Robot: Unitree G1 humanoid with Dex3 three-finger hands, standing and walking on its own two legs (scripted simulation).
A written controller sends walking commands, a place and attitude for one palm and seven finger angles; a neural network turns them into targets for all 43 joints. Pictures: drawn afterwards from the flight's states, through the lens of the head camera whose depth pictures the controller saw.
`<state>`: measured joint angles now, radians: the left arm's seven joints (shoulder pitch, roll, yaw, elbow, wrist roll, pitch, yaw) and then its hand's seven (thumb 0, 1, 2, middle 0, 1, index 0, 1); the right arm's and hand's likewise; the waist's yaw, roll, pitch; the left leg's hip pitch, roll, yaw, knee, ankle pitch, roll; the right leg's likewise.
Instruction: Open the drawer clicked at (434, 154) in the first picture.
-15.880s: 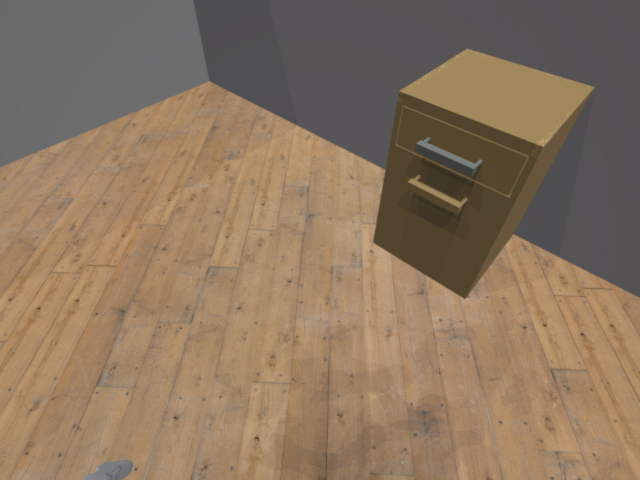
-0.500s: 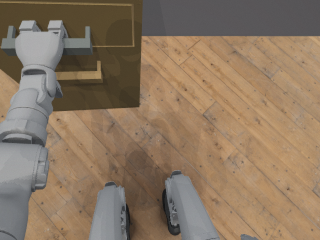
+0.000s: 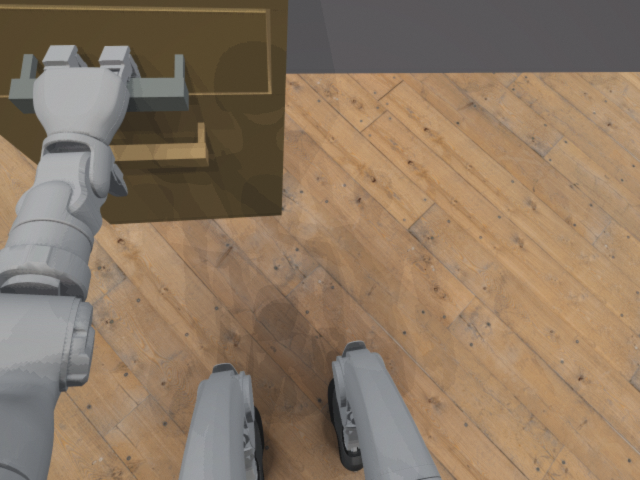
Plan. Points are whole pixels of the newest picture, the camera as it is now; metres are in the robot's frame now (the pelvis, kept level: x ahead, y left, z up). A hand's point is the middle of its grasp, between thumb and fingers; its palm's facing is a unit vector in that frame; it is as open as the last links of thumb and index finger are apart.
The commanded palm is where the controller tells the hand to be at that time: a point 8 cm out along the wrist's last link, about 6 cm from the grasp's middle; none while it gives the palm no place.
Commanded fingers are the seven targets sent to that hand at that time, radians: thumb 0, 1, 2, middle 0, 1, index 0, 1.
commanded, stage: close the thumb around the handle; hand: left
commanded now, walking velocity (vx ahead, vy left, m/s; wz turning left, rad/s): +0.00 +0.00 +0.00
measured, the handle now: (105, 79) +0.60 +0.21 -0.01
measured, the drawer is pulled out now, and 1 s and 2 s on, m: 0.00 0.01 0.05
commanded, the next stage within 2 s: pull the drawer open in 0.58 s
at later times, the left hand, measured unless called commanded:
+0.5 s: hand (106, 126) +0.55 +0.21 -0.03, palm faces -0.05 -0.01 -1.00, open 6.0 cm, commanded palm +0.54 +0.19 +0.02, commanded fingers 0.00 0.90 0.90 -0.40 -1.35 -0.40 -1.35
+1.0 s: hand (106, 132) +0.54 +0.21 -0.03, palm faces -0.06 -0.02 -1.00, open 6.1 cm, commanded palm +0.51 +0.20 +0.02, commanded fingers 0.00 0.90 0.90 -0.40 -1.35 -0.40 -1.35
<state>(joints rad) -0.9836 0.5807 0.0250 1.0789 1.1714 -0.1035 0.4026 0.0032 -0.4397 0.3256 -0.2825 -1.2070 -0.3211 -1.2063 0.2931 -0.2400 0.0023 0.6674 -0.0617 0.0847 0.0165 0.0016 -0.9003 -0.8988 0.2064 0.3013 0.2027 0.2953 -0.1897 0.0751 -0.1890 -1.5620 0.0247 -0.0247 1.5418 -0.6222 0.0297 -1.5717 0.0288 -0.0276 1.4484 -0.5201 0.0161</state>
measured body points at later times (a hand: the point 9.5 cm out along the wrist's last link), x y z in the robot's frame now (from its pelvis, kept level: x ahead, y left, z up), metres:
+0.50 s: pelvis +0.00 +0.00 +0.00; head +0.21 +0.02 +0.40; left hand +0.55 +0.21 +0.03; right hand +0.02 -0.27 -0.12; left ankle +0.03 +0.10 -0.55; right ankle +0.07 -0.13 -0.55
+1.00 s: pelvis +0.01 +0.00 +0.01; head +0.21 +0.01 +0.42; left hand +0.54 +0.21 +0.03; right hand +0.03 -0.27 -0.12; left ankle +0.03 +0.10 -0.55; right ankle +0.07 -0.13 -0.55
